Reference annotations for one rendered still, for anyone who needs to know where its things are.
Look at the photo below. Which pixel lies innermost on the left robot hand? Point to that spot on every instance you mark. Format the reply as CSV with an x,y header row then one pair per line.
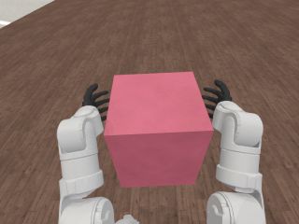
x,y
89,99

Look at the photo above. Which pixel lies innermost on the left robot upper arm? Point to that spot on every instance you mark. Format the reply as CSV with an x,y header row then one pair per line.
x,y
96,210

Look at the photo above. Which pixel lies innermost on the right robot forearm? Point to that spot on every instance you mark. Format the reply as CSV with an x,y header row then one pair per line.
x,y
241,141

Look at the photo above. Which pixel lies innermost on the robot left shin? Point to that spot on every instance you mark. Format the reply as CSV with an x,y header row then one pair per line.
x,y
128,216

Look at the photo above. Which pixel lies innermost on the carton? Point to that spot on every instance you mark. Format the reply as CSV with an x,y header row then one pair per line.
x,y
157,129

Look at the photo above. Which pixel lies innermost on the left robot forearm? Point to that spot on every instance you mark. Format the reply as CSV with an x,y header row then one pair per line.
x,y
81,174

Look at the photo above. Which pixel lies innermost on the right robot upper arm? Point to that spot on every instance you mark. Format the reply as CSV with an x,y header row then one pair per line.
x,y
233,208

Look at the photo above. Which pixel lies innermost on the right robot hand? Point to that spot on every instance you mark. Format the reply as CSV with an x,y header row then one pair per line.
x,y
223,95

